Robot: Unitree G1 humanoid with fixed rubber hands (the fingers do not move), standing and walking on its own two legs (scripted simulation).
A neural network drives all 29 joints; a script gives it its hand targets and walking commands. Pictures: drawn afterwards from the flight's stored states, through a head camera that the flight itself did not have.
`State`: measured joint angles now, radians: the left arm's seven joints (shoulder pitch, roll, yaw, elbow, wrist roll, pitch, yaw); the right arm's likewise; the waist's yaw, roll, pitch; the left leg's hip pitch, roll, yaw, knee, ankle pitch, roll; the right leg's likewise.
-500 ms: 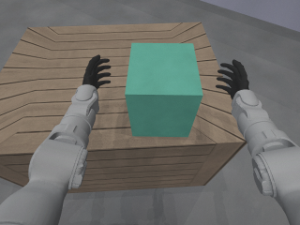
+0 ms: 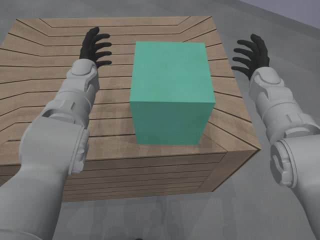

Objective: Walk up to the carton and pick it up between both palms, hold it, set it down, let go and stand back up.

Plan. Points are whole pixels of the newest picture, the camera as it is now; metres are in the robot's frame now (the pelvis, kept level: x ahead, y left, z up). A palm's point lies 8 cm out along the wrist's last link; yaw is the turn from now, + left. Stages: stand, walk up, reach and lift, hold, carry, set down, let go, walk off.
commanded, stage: reach and lift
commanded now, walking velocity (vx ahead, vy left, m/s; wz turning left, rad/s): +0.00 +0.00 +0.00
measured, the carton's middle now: (168, 96) +0.53 -0.01 -0.01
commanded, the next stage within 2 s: none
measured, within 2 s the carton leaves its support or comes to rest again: neither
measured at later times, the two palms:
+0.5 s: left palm (100, 87) +0.51 +0.18 +0.05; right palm (236, 96) +0.48 -0.19 +0.04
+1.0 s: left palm (119, 93) +0.52 +0.14 +0.02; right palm (226, 104) +0.49 -0.18 +0.01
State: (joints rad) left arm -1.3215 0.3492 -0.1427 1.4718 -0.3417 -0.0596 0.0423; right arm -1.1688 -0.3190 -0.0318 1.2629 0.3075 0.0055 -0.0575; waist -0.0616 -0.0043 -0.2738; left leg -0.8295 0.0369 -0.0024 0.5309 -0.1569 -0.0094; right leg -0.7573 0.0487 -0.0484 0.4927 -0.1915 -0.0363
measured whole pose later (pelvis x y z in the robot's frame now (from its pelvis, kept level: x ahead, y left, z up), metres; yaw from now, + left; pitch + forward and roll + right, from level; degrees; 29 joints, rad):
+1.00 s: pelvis +0.01 +0.01 -0.01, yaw -2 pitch +37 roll -1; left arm -1.22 0.20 0.22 1.52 -0.03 -0.39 0.06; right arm -1.03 -0.14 -0.27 1.17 -0.05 -0.28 -0.07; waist -0.02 0.03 -0.27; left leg -1.02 0.03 0.05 0.54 -0.16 0.01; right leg -0.98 0.03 -0.02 0.52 -0.19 -0.02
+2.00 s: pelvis +0.03 +0.00 +0.01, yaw -1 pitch +30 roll -1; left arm -1.04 0.03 0.66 1.26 0.45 -0.40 0.09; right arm -0.88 0.13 -0.86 1.01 -0.65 -0.42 -0.04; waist -0.04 0.02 -0.16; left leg -0.79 0.03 0.05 0.42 -0.15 0.00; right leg -0.73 0.02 -0.09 0.39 -0.17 -0.03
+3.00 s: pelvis +0.03 +0.01 +0.00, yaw -1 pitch +33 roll -1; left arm -1.08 0.07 0.56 1.41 0.32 -0.49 0.13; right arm -0.90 0.05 -0.80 1.18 -0.57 -0.53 -0.07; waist -0.04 0.02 -0.22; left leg -0.88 0.04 0.06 0.45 -0.15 0.01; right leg -0.82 0.02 -0.10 0.40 -0.16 -0.03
